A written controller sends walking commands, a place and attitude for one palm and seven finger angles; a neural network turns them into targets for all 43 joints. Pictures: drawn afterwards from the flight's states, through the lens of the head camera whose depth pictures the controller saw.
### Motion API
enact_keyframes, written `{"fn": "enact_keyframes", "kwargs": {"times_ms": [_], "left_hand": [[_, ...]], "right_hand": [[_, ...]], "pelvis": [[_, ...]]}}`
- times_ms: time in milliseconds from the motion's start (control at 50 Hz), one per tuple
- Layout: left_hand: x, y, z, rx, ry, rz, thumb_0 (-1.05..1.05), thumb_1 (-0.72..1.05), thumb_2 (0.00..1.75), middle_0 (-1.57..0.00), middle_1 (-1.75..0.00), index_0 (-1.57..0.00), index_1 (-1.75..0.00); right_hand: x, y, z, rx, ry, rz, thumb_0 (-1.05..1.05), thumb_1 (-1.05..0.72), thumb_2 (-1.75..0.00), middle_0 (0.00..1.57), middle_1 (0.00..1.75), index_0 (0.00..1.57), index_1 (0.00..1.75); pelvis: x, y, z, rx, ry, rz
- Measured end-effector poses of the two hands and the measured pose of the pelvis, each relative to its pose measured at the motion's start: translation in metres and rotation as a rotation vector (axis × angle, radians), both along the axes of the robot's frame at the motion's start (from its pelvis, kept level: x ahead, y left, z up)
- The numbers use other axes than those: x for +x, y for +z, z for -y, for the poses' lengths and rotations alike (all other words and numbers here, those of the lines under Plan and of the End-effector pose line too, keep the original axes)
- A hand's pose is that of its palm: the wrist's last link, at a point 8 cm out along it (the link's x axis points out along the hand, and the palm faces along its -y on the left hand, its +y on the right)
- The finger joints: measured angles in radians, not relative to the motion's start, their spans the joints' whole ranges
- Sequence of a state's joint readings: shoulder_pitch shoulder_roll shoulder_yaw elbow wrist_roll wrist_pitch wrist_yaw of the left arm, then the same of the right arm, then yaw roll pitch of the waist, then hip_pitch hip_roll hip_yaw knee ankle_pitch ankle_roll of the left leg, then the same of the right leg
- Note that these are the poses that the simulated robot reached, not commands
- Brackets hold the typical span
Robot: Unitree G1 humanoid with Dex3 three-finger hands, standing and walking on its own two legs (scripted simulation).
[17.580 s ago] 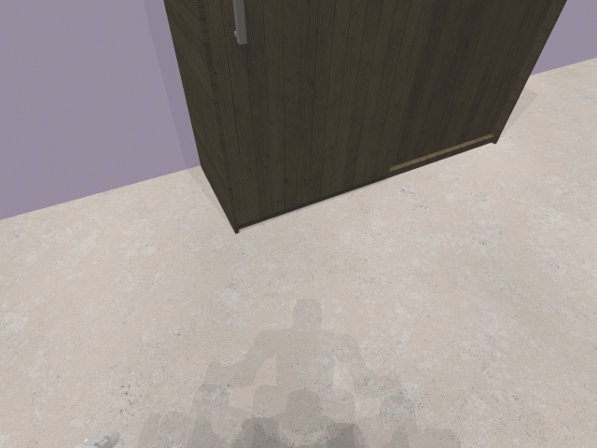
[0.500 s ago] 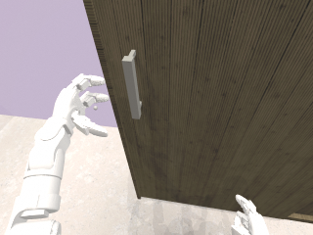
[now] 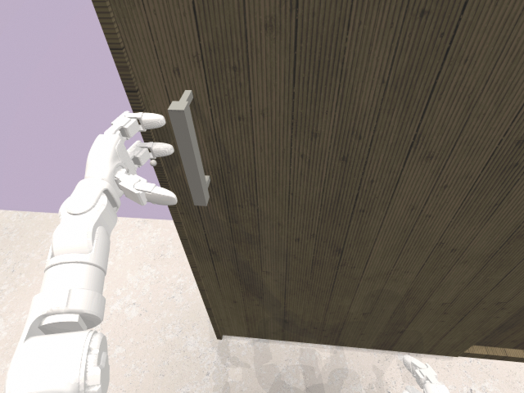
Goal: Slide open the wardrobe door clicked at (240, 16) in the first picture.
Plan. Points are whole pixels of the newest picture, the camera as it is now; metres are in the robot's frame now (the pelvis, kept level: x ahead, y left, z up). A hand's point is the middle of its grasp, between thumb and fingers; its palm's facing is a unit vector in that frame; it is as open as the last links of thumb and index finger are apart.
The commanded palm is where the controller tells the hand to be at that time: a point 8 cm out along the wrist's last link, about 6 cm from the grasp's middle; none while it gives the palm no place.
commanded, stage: move the hooked fingers beside the handle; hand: left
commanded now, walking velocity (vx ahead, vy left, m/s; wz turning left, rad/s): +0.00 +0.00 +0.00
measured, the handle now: (195, 151) +0.44 +0.12 +0.16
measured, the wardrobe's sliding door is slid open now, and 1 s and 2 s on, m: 0.00 0.00 0.00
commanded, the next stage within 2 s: none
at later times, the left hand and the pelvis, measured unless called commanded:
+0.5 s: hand (154, 177) +0.39 +0.17 +0.16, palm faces -0.06 -1.00 +0.00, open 14.0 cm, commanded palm +0.36 +0.23 +0.17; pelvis -0.01 +0.01 +0.00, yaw +0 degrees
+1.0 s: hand (154, 175) +0.39 +0.17 +0.16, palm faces -0.08 -1.00 -0.01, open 14.0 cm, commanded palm +0.37 +0.23 +0.17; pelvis +0.00 +0.02 +0.00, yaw +0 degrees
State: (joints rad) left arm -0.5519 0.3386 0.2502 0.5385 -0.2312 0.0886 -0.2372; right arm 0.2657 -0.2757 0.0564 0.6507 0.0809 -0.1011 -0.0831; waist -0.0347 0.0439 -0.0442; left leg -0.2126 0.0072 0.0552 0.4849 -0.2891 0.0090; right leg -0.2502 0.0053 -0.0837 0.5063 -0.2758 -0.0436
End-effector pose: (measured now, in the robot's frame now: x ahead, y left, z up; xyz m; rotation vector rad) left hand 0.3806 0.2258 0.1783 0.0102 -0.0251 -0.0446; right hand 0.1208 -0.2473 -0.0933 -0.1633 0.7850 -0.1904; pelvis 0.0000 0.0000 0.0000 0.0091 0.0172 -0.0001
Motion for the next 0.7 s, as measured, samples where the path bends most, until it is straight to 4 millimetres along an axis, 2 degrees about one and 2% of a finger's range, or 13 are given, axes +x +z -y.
{"fn": "enact_keyframes", "kwargs": {"times_ms": [60,160,260,380,500,580,700], "left_hand": [[-0.002,-0.006,-0.007,0.012,0.015,-0.031,-0.01,-0.50,0.30,-0.32,-1.21,-0.30,-1.20],[-0.017,-0.016,-0.013,0.017,0.019,-0.031,-0.01,-0.50,0.30,-0.31,-1.21,-0.30,-1.20],[-0.025,-0.012,-0.015,0.014,0.012,0.012,-0.01,-0.50,0.30,-0.31,-1.21,-0.30,-1.20],[-0.021,0.001,-0.007,0.020,-0.016,0.025,-0.01,-0.50,0.30,-0.30,-1.20,-0.30,-1.20],[-0.012,-0.016,0.000,-0.011,-0.017,-0.049,-0.01,-0.50,0.30,-0.30,-1.20,-0.30,-1.20],[-0.013,-0.018,-0.006,-0.001,0.011,-0.020,-0.01,-0.50,0.30,-0.30,-1.20,-0.30,-1.20],[-0.011,-0.003,-0.028,0.011,0.035,0.033,-0.01,-0.50,0.30,-0.30,-1.20,-0.30,-1.20]], "right_hand": [[-0.004,-0.001,0.003,0.008,-0.015,-0.003,0.01,-0.90,-0.90,0.20,0.30,0.20,0.30],[-0.006,-0.001,0.006,0.002,-0.014,-0.010,0.01,-0.90,-0.90,0.20,0.30,0.20,0.30],[0.000,0.003,0.003,-0.016,0.005,0.004,0.01,-0.90,-0.90,0.20,0.30,0.20,0.30],[0.013,0.008,-0.007,-0.006,0.027,0.054,0.01,-0.90,-0.90,0.20,0.30,0.20,0.30],[0.016,0.009,-0.016,0.012,0.032,0.065,0.01,-0.90,-0.90,0.20,0.30,0.20,0.30],[0.011,0.009,-0.018,0.014,0.024,0.057,0.01,-0.90,-0.90,0.20,0.30,0.20,0.30],[0.002,0.007,-0.018,-0.001,0.014,0.020,0.01,-0.90,-0.90,0.20,0.30,0.20,0.30]], "pelvis": [[0.000,0.000,0.001,0.001,-0.006,-0.005],[-0.001,0.000,0.001,0.000,-0.006,0.000],[-0.003,0.000,0.000,-0.003,0.003,0.015],[-0.007,0.000,-0.004,-0.005,0.013,0.019],[-0.008,0.000,-0.007,-0.002,0.004,0.005],[-0.006,0.000,-0.009,-0.002,-0.007,0.007],[-0.003,0.001,-0.011,-0.008,-0.005,0.013]]}}
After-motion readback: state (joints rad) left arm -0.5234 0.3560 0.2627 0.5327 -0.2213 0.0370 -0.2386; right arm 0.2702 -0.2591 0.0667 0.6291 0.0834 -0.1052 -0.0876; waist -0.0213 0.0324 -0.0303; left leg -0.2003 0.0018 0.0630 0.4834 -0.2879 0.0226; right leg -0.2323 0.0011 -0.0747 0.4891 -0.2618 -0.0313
